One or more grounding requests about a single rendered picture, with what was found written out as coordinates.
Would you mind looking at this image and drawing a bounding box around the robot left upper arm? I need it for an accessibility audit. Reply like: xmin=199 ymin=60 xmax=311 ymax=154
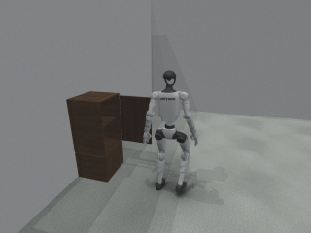
xmin=147 ymin=91 xmax=160 ymax=117

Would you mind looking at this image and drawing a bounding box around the robot left hand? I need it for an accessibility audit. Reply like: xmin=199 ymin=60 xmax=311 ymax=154
xmin=143 ymin=132 xmax=152 ymax=145

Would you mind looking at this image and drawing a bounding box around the right robot forearm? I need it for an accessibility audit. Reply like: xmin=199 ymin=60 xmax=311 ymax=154
xmin=186 ymin=112 xmax=197 ymax=134

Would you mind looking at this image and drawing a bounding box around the left robot forearm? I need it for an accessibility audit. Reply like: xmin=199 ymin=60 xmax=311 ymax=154
xmin=144 ymin=112 xmax=153 ymax=133

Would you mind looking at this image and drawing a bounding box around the robot right upper arm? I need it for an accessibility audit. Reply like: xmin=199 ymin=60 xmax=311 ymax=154
xmin=179 ymin=91 xmax=190 ymax=119

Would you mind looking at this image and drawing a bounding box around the right robot shin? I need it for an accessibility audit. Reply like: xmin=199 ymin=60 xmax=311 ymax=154
xmin=178 ymin=153 xmax=190 ymax=186

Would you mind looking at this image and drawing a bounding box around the robot right hand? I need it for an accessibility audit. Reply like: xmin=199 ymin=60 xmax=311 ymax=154
xmin=190 ymin=132 xmax=198 ymax=145

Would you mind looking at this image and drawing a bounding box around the robot left foot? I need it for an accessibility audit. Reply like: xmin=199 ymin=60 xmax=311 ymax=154
xmin=156 ymin=178 xmax=165 ymax=190

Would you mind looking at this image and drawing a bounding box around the cupboard door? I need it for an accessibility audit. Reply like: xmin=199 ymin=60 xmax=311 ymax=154
xmin=120 ymin=95 xmax=152 ymax=145

